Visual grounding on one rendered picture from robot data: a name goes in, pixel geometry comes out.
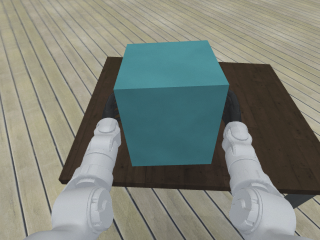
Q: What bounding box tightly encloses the robot right forearm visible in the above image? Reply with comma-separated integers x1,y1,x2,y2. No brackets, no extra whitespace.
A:
222,121,297,230

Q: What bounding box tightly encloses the robot left hand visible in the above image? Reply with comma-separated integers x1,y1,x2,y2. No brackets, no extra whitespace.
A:
101,92,121,122

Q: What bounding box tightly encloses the right robot upper arm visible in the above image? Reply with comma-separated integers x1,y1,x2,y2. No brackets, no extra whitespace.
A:
229,187,314,240

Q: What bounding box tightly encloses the left robot upper arm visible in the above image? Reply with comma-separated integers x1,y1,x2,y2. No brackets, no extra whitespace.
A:
23,185,114,240

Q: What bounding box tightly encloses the carton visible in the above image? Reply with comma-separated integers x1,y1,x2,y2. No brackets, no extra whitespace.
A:
113,40,229,167

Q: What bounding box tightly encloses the table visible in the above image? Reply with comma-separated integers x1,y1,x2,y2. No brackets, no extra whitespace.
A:
58,56,320,209

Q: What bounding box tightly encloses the robot left forearm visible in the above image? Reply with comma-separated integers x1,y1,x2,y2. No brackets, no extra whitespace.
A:
51,117,121,226

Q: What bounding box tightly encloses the robot right hand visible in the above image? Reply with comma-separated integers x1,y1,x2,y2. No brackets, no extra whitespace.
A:
222,89,242,127

